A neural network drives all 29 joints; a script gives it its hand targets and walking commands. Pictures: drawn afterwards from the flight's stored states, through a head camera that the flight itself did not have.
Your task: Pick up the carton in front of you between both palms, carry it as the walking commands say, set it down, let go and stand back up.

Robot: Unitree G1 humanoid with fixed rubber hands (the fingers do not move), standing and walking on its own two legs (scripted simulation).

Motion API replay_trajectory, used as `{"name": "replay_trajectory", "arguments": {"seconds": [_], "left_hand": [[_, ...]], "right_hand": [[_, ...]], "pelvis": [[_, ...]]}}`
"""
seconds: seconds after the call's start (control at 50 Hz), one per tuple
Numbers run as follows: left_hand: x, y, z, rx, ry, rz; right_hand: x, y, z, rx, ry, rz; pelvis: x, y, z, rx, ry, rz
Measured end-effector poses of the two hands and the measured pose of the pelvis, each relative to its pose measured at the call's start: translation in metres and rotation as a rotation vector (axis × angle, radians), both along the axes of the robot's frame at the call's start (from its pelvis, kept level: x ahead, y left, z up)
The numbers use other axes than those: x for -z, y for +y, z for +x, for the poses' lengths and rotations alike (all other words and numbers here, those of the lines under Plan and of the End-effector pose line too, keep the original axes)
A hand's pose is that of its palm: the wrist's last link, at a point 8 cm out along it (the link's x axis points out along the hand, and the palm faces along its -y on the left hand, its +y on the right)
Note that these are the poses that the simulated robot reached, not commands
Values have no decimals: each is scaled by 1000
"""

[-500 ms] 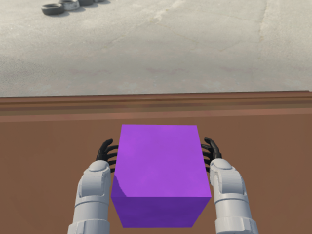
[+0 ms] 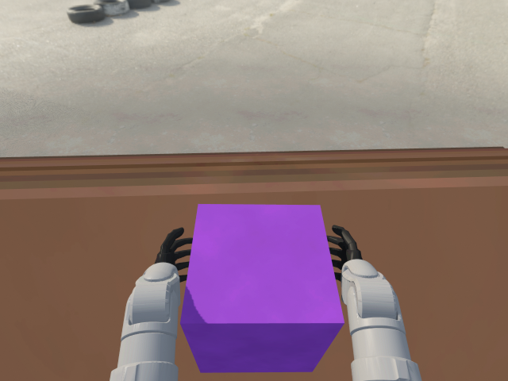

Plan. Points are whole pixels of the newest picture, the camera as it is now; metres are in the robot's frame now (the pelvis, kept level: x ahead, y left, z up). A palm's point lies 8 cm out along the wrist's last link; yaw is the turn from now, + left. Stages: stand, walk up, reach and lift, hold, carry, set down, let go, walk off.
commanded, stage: hold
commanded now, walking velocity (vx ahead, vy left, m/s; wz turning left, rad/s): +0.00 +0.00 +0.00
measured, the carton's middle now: (258, 292) +0.29 +0.00 -0.03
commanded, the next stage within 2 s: carry in 0.42 s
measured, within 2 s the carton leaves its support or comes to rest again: neither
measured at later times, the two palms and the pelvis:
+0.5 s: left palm (166, 271) +0.28 +0.15 +0.05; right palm (350, 267) +0.28 -0.15 +0.05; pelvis +0.00 +0.00 +0.00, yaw +0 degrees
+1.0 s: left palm (169, 194) +0.43 +0.17 +0.08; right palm (325, 190) +0.44 -0.13 +0.08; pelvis +0.17 +0.01 -0.01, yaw +0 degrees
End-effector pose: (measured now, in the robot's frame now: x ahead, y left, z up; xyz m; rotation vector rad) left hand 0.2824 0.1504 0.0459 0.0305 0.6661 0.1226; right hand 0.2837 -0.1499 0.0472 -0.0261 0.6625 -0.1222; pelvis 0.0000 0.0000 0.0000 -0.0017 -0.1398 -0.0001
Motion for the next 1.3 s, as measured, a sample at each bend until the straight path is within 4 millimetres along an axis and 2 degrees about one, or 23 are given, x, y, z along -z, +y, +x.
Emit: {"name": "replay_trajectory", "arguments": {"seconds": [0.4,0.48,0.6,0.72,0.78,0.86,0.94,1.02,1.08,1.2,1.3], "left_hand": [[1,0,-3,2,3,3],[0,0,0,-4,2,-6],[-13,-3,17,-19,-45,-14],[-27,-16,46,-46,-24,-32],[-30,-14,59,-67,17,-31],[-36,0,86,-99,22,-50],[-32,16,122,-113,-10,-78],[-33,15,160,-89,57,-77],[-38,9,196,-66,79,-83],[-42,-9,278,-51,54,-83],[-28,-27,351,-71,26,-68]], "right_hand": [[2,0,-4,1,2,-1],[0,0,-1,2,2,2],[-12,-3,18,10,-45,20],[-24,-16,49,6,-24,27],[-30,-13,70,-5,18,39],[-36,1,102,-2,25,67],[-34,17,136,-4,-7,57],[-30,16,165,29,58,62],[-36,9,193,61,78,65],[-43,-8,271,85,53,75],[-24,-26,351,63,28,93]], "pelvis": [[0,1,-1,1,-3,0],[2,0,2,-2,61,2],[7,-5,17,12,144,2],[7,-17,53,-28,201,-1],[1,-16,74,-37,226,19],[0,-8,107,-37,241,31],[13,4,146,-13,234,34],[6,10,183,6,239,15],[-1,9,213,3,241,0],[0,-4,286,-1,238,-8],[23,-27,363,-22,212,-5]]}}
